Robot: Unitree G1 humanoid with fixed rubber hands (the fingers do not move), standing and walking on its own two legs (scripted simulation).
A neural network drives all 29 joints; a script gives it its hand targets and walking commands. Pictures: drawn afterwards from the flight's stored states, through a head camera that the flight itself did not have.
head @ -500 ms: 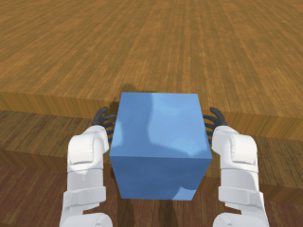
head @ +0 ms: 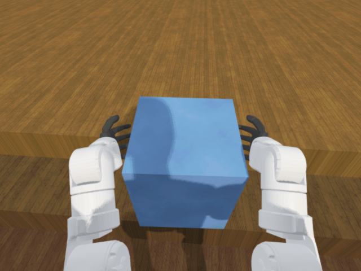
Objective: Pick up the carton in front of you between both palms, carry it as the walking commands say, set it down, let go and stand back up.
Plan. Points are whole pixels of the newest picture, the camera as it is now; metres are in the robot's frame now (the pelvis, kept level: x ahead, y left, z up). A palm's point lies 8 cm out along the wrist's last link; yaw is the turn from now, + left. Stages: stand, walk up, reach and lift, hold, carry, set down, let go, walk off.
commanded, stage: carry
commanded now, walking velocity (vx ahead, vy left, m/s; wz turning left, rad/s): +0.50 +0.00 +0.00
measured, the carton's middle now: (183, 165) +0.36 -0.01 +0.07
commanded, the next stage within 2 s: none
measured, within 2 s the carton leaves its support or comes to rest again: neither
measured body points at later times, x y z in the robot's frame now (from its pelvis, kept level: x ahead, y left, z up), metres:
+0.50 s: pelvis +0.23 -0.13 +0.15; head +0.27 -0.12 +0.59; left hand +0.56 +0.08 +0.28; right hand +0.61 -0.22 +0.27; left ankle +0.20 -0.01 -0.36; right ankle +0.28 -0.16 -0.56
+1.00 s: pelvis +0.53 -0.14 +0.27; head +0.56 -0.20 +0.72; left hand +0.93 -0.05 +0.40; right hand +0.88 -0.36 +0.40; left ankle +0.61 -0.09 -0.38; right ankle +0.41 -0.24 -0.20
